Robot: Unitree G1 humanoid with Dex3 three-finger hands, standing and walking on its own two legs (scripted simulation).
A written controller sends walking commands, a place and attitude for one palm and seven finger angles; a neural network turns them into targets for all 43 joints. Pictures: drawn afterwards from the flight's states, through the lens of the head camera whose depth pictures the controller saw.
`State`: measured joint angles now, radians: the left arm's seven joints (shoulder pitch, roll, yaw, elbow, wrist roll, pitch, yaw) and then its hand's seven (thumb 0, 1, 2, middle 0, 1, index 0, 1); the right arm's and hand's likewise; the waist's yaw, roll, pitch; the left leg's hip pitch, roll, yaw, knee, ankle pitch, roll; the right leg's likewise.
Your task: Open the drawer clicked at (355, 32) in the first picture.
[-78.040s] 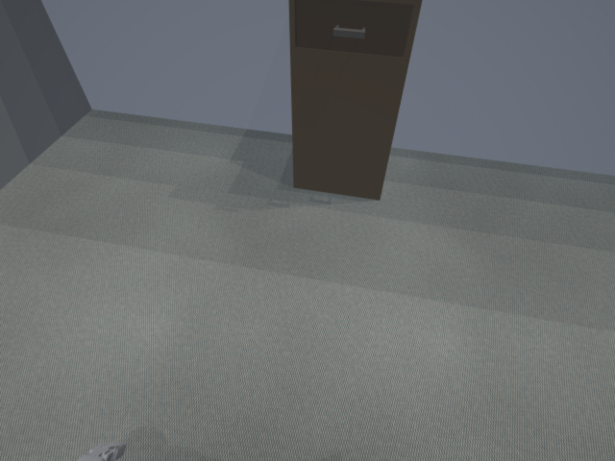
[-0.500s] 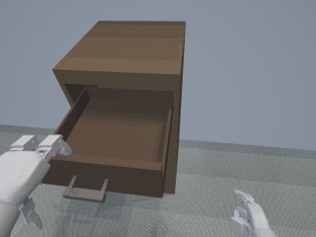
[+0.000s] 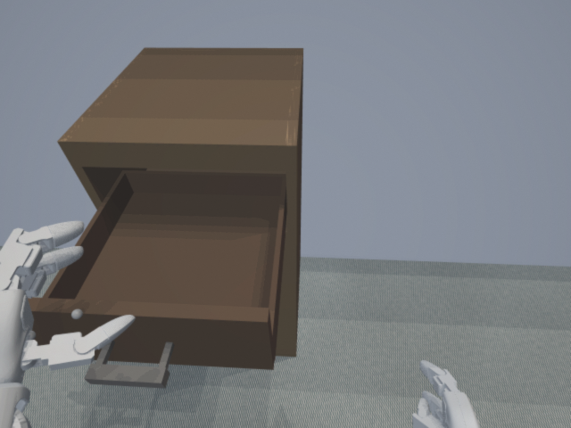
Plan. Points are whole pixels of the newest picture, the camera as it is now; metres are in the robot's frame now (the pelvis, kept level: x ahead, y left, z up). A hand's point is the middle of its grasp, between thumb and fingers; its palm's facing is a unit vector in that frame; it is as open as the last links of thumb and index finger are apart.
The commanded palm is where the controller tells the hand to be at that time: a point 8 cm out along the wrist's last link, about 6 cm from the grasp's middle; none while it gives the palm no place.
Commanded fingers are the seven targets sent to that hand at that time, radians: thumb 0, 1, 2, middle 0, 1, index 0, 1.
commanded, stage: draw the hand back to the body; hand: left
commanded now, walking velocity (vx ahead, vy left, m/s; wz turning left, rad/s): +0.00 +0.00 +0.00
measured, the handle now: (133, 361) +0.20 +0.24 -0.01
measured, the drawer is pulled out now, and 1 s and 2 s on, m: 0.30 0.30 0.30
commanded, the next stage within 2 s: step back with the hand held close in 0.52 s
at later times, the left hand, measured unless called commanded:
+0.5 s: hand (93, 326) +0.17 +0.21 +0.16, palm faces +0.41 -0.83 -0.39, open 7.6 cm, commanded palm +0.12 +0.26 +0.18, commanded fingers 0.00 0.90 0.90 -0.20 -0.30 -0.20 -0.30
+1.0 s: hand (77, 342) +0.16 +0.23 +0.15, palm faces +0.29 -0.81 -0.50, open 7.4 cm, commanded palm +0.10 +0.28 +0.18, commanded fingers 0.00 0.90 0.90 -0.20 -0.30 -0.20 -0.30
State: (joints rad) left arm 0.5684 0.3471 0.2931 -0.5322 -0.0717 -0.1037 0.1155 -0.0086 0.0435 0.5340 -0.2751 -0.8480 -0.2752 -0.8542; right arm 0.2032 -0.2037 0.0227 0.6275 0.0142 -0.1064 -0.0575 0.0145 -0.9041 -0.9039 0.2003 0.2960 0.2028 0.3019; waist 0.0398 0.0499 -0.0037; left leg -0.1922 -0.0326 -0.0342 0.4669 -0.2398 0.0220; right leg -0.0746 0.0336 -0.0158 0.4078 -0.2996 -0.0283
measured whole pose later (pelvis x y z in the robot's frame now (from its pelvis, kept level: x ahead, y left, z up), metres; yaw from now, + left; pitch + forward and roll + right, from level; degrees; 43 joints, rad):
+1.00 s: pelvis -0.03 -0.01 +0.00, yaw +1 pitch +2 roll -1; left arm 0.66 0.40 0.35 -0.60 -0.06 -0.13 0.10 0.01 0.89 0.90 -0.22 -0.30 -0.22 -0.30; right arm 0.17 -0.23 -0.04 0.55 0.03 0.02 -0.07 0.01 -0.91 -0.90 0.20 0.30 0.20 0.30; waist -0.01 0.03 0.02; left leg -0.35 -0.02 -0.06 0.53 -0.22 0.01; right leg -0.22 0.05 -0.05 0.48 -0.29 -0.04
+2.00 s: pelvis -0.18 -0.02 -0.01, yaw +2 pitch +4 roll +0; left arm 0.65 0.40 0.40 -0.64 -0.04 -0.20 0.12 0.01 0.89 0.90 -0.22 -0.30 -0.22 -0.31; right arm 0.18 -0.21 0.01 0.61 0.01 -0.02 -0.08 0.01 -0.90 -0.90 0.20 0.30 0.20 0.30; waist -0.01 -0.02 -0.03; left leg -0.39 0.00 0.00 0.63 -0.25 -0.02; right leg -0.27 0.02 -0.06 0.52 -0.31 -0.03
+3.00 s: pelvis -0.33 -0.08 -0.01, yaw +8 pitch -1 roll +1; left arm 0.63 0.40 0.36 -0.58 -0.01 -0.17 0.16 0.01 0.89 0.90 -0.22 -0.30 -0.22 -0.30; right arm 0.27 -0.18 0.02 0.58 0.00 -0.10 -0.05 0.01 -0.90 -0.90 0.20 0.30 0.20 0.30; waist -0.02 -0.02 -0.04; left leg -0.27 0.00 0.02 0.55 -0.26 0.00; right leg -0.32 0.02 -0.05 0.62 -0.31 0.01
